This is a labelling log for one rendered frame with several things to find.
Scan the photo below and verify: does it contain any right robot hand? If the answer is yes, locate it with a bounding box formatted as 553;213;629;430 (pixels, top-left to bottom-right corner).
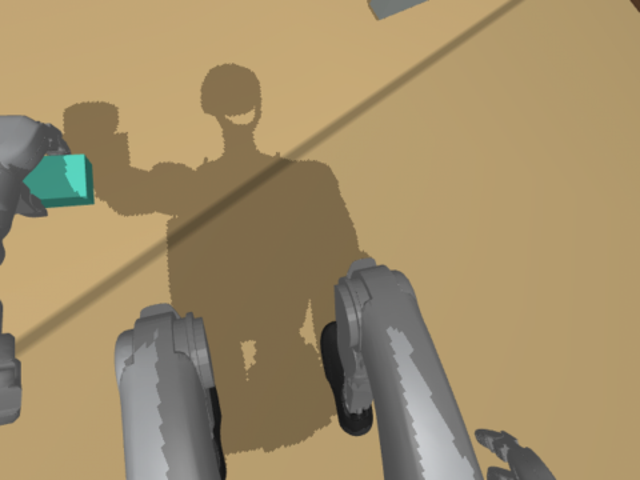
475;429;556;480

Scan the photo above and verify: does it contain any left robot arm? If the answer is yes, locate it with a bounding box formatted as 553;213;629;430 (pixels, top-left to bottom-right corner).
0;168;22;425

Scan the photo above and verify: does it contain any left robot hand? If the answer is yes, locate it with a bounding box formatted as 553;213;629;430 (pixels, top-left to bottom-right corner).
0;115;71;217

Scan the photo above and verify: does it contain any right robot foot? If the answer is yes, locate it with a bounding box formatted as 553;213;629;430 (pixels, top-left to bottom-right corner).
320;321;373;436

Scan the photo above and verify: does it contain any left robot foot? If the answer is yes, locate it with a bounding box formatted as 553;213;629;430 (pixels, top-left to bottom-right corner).
209;386;226;480

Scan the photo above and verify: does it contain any small box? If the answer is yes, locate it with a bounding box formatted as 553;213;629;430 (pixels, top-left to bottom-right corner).
23;154;94;208

